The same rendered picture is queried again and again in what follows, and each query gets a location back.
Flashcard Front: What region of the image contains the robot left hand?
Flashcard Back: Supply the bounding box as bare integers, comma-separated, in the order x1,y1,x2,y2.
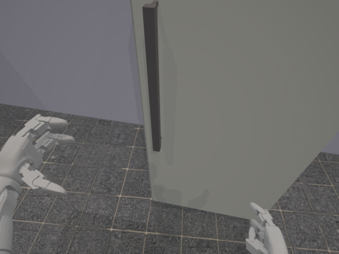
0,114,75,196

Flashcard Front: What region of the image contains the handle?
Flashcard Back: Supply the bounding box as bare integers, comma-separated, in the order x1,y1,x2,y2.
142,1,162,152

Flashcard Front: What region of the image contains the left robot forearm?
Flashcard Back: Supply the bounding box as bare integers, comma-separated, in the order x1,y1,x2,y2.
0,175,23,254

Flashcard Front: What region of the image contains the robot right hand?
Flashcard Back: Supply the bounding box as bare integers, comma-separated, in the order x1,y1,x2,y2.
246,202,288,254

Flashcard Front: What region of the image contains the fridge door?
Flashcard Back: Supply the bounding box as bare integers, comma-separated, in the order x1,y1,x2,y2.
131,0,339,221

